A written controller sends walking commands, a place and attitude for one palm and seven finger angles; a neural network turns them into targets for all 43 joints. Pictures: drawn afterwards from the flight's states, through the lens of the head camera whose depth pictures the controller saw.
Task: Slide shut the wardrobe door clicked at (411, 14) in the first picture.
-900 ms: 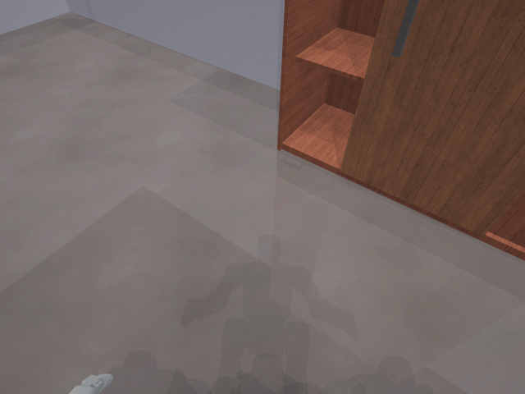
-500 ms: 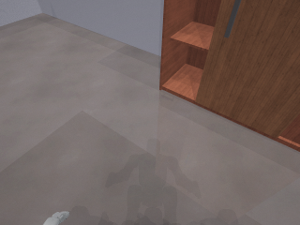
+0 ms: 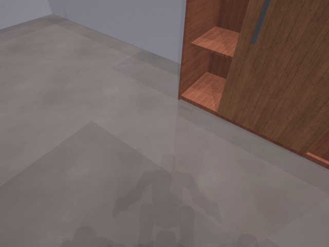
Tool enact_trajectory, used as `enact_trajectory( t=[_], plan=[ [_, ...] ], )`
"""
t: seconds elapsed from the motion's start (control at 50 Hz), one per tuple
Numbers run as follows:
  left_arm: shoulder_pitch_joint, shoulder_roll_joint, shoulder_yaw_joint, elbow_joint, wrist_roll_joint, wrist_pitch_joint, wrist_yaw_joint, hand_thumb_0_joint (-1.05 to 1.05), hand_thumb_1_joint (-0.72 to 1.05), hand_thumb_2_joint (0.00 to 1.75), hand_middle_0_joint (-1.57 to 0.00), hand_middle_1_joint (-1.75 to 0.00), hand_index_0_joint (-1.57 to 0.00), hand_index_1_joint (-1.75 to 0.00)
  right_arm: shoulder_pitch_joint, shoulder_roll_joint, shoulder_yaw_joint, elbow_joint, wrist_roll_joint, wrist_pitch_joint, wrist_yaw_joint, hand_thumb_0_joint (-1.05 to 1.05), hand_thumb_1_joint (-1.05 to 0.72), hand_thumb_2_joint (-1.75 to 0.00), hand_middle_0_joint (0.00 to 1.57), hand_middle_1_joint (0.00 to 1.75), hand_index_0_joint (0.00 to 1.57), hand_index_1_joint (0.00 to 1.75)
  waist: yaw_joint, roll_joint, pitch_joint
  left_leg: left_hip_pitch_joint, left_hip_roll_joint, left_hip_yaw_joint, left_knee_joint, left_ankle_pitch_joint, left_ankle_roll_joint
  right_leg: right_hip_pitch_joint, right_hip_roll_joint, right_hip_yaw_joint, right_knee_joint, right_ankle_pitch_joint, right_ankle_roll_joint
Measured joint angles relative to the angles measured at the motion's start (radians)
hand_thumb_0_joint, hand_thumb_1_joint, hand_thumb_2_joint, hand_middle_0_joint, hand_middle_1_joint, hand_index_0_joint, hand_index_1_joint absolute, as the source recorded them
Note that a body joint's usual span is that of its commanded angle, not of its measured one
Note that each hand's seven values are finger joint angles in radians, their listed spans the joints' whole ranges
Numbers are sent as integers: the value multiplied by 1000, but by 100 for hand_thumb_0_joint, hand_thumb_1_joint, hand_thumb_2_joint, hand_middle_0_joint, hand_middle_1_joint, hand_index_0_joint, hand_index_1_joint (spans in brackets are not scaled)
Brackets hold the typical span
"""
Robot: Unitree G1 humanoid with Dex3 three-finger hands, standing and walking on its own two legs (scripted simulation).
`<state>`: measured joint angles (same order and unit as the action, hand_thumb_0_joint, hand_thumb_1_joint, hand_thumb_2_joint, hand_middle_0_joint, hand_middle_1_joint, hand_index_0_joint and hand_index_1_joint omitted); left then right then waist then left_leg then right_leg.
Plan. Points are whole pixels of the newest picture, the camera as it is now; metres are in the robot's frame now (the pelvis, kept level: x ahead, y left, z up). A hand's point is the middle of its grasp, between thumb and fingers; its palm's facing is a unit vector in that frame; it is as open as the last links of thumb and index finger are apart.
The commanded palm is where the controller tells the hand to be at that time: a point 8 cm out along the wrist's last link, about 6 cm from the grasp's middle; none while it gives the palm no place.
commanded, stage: stand and wait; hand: right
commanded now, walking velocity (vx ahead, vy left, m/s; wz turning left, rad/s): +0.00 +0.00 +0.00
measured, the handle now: (262, 18) +1.22 -0.47 +0.08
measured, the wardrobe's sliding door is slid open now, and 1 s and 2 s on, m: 0.38 0.38 0.38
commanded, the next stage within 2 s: look at it before walking up in 0.02 s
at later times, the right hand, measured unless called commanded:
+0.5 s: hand out of the picture +0.06 -0.24 -0.16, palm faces -0.03 +0.94 -0.33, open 7.4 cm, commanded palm none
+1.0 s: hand out of the picture +0.03 -0.21 -0.19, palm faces -0.02 +0.98 -0.21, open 7.4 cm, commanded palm none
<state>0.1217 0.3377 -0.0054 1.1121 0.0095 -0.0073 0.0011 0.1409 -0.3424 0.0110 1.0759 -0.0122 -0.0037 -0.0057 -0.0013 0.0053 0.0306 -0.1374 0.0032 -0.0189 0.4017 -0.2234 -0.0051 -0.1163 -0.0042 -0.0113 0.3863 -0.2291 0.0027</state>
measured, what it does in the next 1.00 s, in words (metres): stands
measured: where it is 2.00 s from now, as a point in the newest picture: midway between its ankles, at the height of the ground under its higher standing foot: (158, 220)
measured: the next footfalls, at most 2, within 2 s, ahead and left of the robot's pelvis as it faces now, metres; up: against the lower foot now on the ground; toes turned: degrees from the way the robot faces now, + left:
left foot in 1.36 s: +0.28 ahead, +0.16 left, +0.00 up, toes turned +15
right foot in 1.72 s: +0.45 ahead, -0.07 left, +0.00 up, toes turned -4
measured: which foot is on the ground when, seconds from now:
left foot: down 0.00-1.00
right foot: down 0.00-1.00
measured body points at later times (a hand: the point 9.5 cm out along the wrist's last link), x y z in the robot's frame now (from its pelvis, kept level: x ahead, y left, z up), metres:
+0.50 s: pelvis -0.01 +0.00 +0.00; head -0.01 +0.00 +0.45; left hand +0.07 +0.30 -0.13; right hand +0.06 -0.29 -0.14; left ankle +0.00 +0.12 -0.74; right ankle -0.01 -0.12 -0.74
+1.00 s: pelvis +0.03 -0.01 -0.01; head +0.02 -0.02 +0.44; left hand +0.05 +0.25 -0.16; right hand +0.03 -0.26 -0.17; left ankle +0.00 +0.12 -0.74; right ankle -0.01 -0.12 -0.74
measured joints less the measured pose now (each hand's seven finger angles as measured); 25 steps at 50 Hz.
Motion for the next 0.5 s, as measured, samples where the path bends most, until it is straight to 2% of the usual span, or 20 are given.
enact_trajectory(
  t=[0.5],
  plan=[
    [4, -3, 1, 8, -1, -3, -2, 0, 90, 89, -21, -29, -20, -30, 13, 4, 1, 14, -2, -3, 2, 0, -90, -90, 21, 30, 20, 30, -2, 6, 3, -10, -5, 0, -17, 22, 2, -14, -5, 0, -8, 17, 2]
  ],
)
